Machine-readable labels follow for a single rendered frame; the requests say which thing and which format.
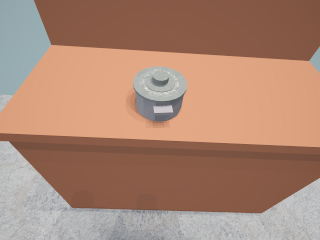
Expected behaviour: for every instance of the knob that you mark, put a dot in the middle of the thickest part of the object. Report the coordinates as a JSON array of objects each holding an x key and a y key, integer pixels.
[{"x": 160, "y": 77}]

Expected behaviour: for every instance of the pot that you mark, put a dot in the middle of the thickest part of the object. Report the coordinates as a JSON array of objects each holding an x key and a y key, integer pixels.
[{"x": 158, "y": 111}]

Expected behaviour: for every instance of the table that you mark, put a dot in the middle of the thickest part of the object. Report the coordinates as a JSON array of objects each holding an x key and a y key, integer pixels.
[{"x": 247, "y": 135}]

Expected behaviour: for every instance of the lid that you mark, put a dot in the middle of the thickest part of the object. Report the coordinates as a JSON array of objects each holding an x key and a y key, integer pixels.
[{"x": 145, "y": 87}]

